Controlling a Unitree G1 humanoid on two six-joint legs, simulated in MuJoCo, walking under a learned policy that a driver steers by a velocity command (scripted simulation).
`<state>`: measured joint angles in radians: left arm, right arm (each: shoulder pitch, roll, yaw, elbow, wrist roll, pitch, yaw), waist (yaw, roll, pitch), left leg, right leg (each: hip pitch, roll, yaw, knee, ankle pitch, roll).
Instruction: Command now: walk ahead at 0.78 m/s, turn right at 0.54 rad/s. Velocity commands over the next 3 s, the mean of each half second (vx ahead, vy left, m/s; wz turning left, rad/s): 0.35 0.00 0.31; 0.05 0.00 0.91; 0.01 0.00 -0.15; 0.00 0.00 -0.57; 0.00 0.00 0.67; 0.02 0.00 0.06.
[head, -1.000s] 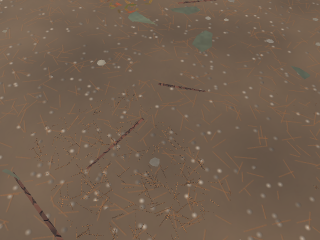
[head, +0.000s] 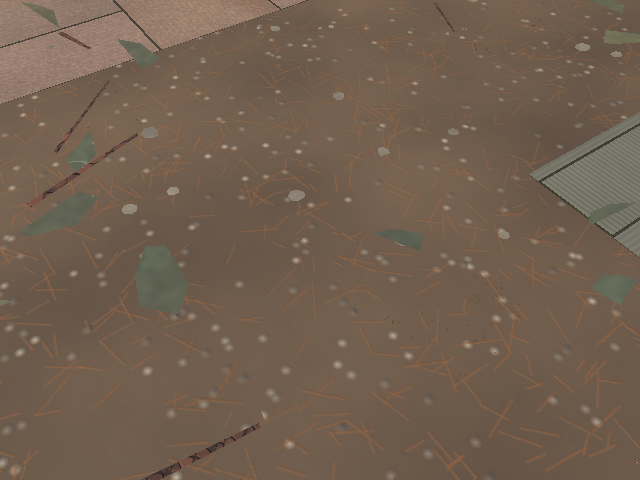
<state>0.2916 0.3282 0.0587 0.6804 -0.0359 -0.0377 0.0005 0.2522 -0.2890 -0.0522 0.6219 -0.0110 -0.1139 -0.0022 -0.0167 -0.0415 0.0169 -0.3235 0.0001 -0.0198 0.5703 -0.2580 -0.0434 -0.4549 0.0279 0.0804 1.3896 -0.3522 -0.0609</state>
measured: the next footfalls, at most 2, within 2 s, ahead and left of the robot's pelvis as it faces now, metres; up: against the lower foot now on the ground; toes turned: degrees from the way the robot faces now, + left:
right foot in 0.26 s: +0.37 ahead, -0.10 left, +0.00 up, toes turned +6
left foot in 0.64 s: +0.30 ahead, +0.17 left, +0.00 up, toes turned +27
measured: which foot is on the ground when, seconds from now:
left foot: down 0.00-0.26, up 0.28-0.62, down 0.64-1.00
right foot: up 0.00-0.24, down 0.26-0.64, up 0.66-1.00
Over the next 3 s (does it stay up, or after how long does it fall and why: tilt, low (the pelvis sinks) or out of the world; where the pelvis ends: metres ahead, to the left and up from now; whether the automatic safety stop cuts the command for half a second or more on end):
stays up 0.40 0.05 0.01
